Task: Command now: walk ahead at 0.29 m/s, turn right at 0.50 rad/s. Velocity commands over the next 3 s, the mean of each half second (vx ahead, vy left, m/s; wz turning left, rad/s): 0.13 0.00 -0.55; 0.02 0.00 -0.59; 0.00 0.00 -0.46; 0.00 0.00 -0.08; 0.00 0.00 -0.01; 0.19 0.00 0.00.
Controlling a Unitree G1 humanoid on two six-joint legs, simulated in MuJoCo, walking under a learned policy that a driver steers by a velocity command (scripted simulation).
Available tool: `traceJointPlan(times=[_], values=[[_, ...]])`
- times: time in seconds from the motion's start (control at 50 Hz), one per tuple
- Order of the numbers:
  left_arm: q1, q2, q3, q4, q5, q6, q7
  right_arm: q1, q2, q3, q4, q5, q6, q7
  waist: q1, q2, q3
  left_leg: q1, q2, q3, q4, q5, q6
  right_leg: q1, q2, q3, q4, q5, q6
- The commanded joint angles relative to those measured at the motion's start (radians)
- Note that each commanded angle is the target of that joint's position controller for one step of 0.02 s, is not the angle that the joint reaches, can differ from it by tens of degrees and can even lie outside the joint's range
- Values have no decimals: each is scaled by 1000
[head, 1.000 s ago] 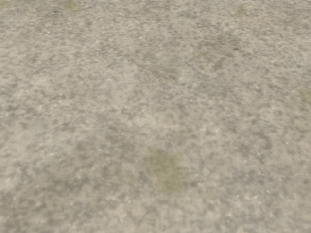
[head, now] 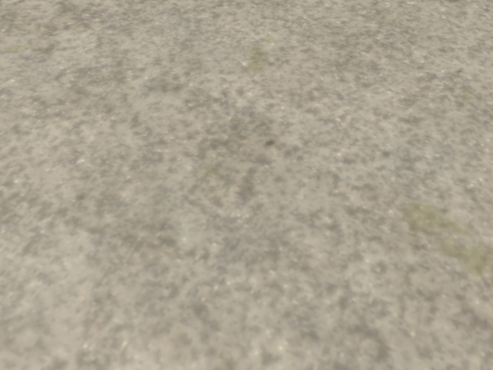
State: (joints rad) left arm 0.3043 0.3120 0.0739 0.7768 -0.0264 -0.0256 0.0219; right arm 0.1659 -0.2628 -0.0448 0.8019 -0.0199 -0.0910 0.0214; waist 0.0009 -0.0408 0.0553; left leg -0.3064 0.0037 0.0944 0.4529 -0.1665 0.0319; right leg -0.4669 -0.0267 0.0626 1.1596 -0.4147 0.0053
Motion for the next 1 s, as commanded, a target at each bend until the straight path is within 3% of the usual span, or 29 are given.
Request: traceJointPlan(times=[0.02,0.08,0.16,0.24,0.26,0.28,0.3,0.32,0.34,0.36,0.38,0.4,0.42,0.46,0.52,0.64,0.7,0.72,0.74,0.76,0.78,0.82,0.84,0.9,0.94,1.0], values=[[39,45,22,-80,3,26,7,-36,-128,-35,-38,2,-15,-11,22,156,-80,128,284,-156,-200,568,171,-92,-69,13,-65,50,25],[-11,20,12,-115,11,36,-5,-59,-168,-51,-30,10,4,-32,18,146,-94,132,275,-51,-224,578,175,-61,-75,-22,-250,216,30],[-98,32,17,-153,15,40,-36,-59,-184,-55,-20,27,32,-43,-11,135,-104,179,265,36,-200,507,151,8,-53,-66,-434,353,7],[-127,73,38,-192,20,56,-56,-62,-217,-69,-10,55,59,-40,0,132,-85,239,302,37,-78,458,116,34,-29,-93,-540,250,-42],[-94,83,47,-188,21,56,-56,-75,-214,-69,-12,62,65,-42,26,122,-95,231,284,57,5,479,91,95,-4,-114,-607,276,-64],[-20,116,65,-167,25,52,-47,-52,-189,-64,-5,59,69,-41,56,76,-134,196,232,86,156,467,50,220,36,-120,-684,371,-98],[51,228,98,-166,26,50,-22,-1,-157,-53,-13,25,69,-36,68,-120,-191,29,144,125,421,200,-32,416,-102,99,-731,814,-172],[14,301,98,-201,42,46,-11,38,-98,-28,-53,-18,69,-30,-3,-293,-266,-290,-30,59,745,-538,-111,602,-336,487,-723,992,-399],[12,224,77,-212,41,31,-24,-7,-145,-37,-41,5,69,-23,57,-144,-369,-314,-17,-149,838,-532,-96,578,-340,515,-770,825,-418],[-42,193,66,-216,33,17,-29,-57,-162,-42,-58,33,71,-23,44,-88,-287,-351,10,-161,840,-458,-77,513,-297,418,-786,731,-368],[-86,167,61,-211,17,13,-26,-66,-155,-43,-50,28,74,-32,21,-26,-227,-357,37,-165,780,-379,-71,444,-240,347,-797,612,-304],[-126,149,54,-215,10,19,-19,-80,-165,-48,-49,14,80,-44,8,-17,-191,-339,51,-169,715,-321,-74,374,-210,315,-813,537,-269],[-154,144,49,-222,17,24,-11,-77,-168,-50,-50,11,86,-47,-14,-42,-178,-277,45,-163,682,-279,-78,298,-179,285,-828,519,-256],[-166,147,51,-232,32,30,0,-51,-146,-46,-45,15,92,-48,-27,-68,-190,-218,16,-153,600,-241,-93,254,-149,263,-834,530,-254],[-151,162,58,-227,25,35,12,-66,-119,-36,-52,15,94,-50,-12,-68,-200,-178,-2,-164,454,-209,-113,243,-133,276,-826,463,-252],[-162,159,58,-229,24,55,9,-77,-131,-40,-67,24,85,-35,10,-115,-176,-88,-31,-178,252,-189,-97,216,-116,392,-817,277,-225],[-185,150,53,-231,7,69,13,6,-134,-49,-48,23,71,-21,-36,-113,-168,59,-31,-152,-9,-60,-53,181,-69,405,-755,275,-171],[-159,120,44,-230,6,72,16,42,-185,-63,-42,10,72,-23,-34,-42,-173,160,83,-233,-91,-22,-11,99,-13,351,-666,165,-119],[-138,72,34,-253,5,69,15,21,-286,-84,-49,-12,81,-31,17,248,-135,212,303,-480,-157,67,114,-103,151,142,-455,-87,-54],[-139,148,56,-252,19,55,12,-4,-254,-78,-71,-37,78,-32,-2,320,-115,133,421,-628,-196,149,243,-152,149,95,-212,-205,-5],[-111,197,76,-227,18,54,7,-67,-202,-62,-100,-30,74,-41,23,233,-105,112,391,-542,-176,179,233,-136,111,117,-77,-140,11],[-70,164,75,-181,15,72,11,-126,-149,-50,-115,5,76,-54,40,175,-82,138,275,-362,-138,169,148,-158,96,85,27,-32,45],[-71,136,67,-180,14,80,9,-115,-142,-45,-115,13,79,-58,28,173,-70,151,263,-318,-134,210,148,-176,88,74,60,-6,61],[-158,90,47,-222,-1,80,2,-42,-160,-50,-106,6,95,-67,-27,197,-68,237,245,-229,-140,259,167,-201,53,2,-60,40,91],[-194,76,36,-245,2,78,-4,-7,-187,-61,-101,6,103,-68,-54,216,-94,294,269,-211,-131,292,180,-170,22,-17,-168,28,100],[-198,68,26,-260,7,79,-18,-21,-228,-78,-108,15,110,-56,-58,235,-114,253,292,-156,-125,339,179,-29,2,-72,-324,11,84]])
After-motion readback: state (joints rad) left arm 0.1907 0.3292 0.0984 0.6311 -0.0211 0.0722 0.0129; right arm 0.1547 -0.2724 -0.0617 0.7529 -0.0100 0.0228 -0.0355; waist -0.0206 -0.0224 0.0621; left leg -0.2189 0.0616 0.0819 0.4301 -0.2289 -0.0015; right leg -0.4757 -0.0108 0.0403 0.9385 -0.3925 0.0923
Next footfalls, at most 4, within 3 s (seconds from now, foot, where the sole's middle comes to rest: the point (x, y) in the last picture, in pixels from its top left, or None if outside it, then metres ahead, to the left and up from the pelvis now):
0.30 right None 0.21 -0.14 -0.77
0.72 left None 0.26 0.08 -0.77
1.14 right None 0.10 -0.15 -0.77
1.54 left None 0.27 0.01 -0.77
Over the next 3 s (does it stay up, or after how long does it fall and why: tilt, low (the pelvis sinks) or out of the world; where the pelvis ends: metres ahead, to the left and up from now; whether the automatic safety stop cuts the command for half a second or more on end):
stays up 0.19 -0.12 -0.01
